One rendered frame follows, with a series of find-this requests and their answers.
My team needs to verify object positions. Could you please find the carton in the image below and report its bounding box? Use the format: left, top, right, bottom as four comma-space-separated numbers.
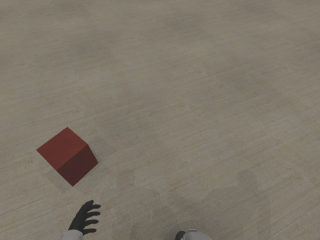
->
36, 127, 98, 187

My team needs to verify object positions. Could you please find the robot left hand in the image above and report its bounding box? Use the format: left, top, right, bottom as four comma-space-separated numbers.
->
68, 200, 101, 236

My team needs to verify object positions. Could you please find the left robot forearm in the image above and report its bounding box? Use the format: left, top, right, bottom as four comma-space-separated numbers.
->
59, 229, 83, 240

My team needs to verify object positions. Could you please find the right robot shin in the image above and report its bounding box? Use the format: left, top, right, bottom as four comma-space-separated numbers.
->
183, 229, 197, 236

